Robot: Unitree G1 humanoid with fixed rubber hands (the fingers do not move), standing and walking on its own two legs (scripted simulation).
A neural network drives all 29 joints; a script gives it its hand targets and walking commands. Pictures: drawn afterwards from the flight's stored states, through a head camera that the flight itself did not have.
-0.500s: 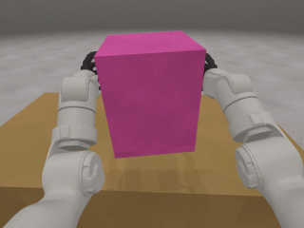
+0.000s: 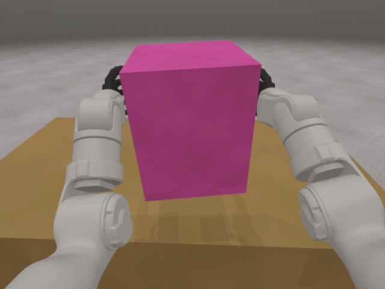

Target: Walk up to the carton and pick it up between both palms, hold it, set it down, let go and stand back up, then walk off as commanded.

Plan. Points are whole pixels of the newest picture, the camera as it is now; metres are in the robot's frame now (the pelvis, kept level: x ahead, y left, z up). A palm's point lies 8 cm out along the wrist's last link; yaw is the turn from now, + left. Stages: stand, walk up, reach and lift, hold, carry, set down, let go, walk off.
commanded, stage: hold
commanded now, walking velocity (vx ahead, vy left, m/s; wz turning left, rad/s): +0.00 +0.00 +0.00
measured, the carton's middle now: (189, 116) +0.38 +0.00 +0.28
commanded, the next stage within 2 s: set down in 0.02 s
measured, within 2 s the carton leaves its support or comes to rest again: neither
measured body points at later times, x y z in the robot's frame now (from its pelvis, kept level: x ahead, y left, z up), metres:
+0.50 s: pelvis +0.00 +0.00 +0.00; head -0.09 +0.03 +0.44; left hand +0.41 +0.18 +0.32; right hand +0.40 -0.12 +0.29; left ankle +0.03 +0.12 -0.75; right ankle +0.00 -0.11 -0.75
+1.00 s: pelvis +0.00 +0.01 +0.00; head -0.06 +0.04 +0.45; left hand +0.42 +0.16 +0.28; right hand +0.41 -0.13 +0.23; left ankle +0.03 +0.12 -0.75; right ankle +0.00 -0.11 -0.75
